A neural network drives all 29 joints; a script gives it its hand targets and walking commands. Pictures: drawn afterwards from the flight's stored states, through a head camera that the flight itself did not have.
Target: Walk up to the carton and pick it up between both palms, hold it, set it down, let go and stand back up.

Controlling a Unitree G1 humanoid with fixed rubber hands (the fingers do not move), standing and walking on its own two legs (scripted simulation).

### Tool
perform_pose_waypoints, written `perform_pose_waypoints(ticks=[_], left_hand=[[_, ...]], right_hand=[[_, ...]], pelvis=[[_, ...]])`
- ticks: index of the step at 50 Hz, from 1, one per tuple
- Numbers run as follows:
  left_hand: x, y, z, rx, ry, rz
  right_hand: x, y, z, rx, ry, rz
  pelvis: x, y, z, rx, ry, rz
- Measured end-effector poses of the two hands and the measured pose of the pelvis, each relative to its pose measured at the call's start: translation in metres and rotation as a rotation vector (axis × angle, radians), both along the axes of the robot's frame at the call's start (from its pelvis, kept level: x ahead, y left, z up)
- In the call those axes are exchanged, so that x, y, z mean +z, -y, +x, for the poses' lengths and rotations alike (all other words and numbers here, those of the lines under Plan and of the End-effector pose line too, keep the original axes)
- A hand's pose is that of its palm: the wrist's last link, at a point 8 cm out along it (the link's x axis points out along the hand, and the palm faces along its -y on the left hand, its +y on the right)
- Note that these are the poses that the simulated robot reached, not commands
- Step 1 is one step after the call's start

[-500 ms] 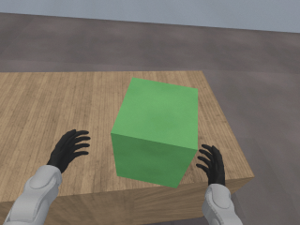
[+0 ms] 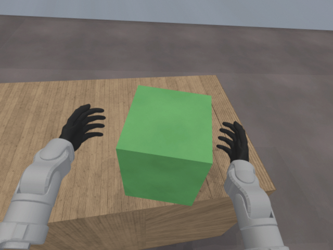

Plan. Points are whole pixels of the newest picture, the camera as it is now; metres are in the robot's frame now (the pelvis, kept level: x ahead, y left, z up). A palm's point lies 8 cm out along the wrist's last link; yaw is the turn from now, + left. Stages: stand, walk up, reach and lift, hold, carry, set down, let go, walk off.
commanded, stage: reach and lift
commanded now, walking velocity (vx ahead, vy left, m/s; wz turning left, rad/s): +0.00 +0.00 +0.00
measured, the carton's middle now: (166, 148) +0.39 -0.02 -0.01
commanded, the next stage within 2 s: none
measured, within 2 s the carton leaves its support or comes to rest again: neither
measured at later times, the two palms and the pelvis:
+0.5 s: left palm (80, 105) +0.42 +0.19 +0.13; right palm (240, 128) +0.36 -0.18 +0.12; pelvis +0.01 +0.00 +0.00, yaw +0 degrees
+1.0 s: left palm (84, 103) +0.44 +0.19 +0.11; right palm (237, 130) +0.37 -0.18 +0.10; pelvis +0.01 +0.00 +0.00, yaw +0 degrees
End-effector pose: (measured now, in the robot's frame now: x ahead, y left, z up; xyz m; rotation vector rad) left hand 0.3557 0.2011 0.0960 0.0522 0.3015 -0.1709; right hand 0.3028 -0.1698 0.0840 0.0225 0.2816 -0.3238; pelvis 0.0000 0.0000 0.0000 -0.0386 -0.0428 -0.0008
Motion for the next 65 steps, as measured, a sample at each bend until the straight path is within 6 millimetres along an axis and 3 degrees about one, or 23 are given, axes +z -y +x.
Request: perform_pose_waypoints(ticks=[18, 39, 47, 53, 65], left_hand=[[0.027, 0.008, 0.048, 0.007, 0.030, 0.007], [0.051, 0.017, 0.090, 0.036, 0.040, 0.018], [0.027, 0.010, 0.090, 0.058, 0.010, 0.050], [0.010, 0.017, 0.089, 0.057, 0.036, 0.026], [-0.055, 0.034, 0.087, 0.076, -0.026, -0.009]], right_hand=[[0.032, 0.005, 0.040, 0.002, 0.065, -0.004], [0.049, 0.007, 0.074, -0.005, 0.079, -0.006], [0.023, 0.011, 0.072, -0.025, 0.032, -0.005], [0.003, 0.017, 0.064, -0.041, 0.033, -0.002], [-0.047, 0.015, 0.065, -0.027, -0.025, -0.012]], pelvis=[[0.001, 0.001, 0.008, -0.001, -0.019, 0.002], [0.002, 0.001, 0.009, -0.001, -0.020, 0.002], [0.002, 0.001, 0.009, -0.001, -0.020, 0.002], [0.002, 0.001, 0.008, -0.001, -0.032, 0.002], [-0.003, 0.001, 0.009, -0.009, -0.200, 0.002]])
